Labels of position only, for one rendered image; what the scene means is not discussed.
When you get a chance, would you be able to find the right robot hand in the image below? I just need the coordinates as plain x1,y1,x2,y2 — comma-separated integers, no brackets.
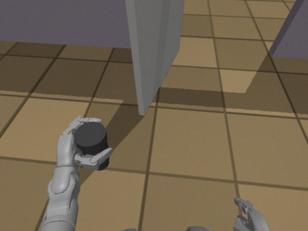
233,197,270,231

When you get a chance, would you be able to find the left robot arm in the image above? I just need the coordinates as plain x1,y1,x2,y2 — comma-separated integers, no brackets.
40,166,80,231

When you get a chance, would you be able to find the cup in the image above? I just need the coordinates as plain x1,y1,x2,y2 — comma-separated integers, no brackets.
74,122,109,171

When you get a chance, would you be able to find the left robot hand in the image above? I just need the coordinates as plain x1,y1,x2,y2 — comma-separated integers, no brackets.
56,116,113,170

